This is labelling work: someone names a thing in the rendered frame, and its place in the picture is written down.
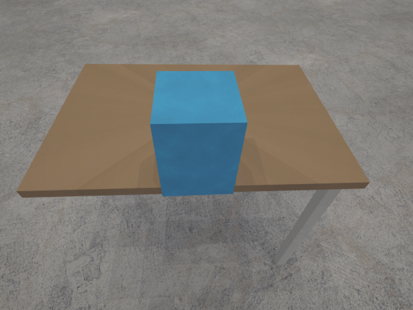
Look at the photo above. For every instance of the table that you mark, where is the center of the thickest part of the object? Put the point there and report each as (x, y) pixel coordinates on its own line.
(100, 143)

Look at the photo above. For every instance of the carton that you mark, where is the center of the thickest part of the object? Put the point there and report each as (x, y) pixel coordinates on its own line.
(198, 127)

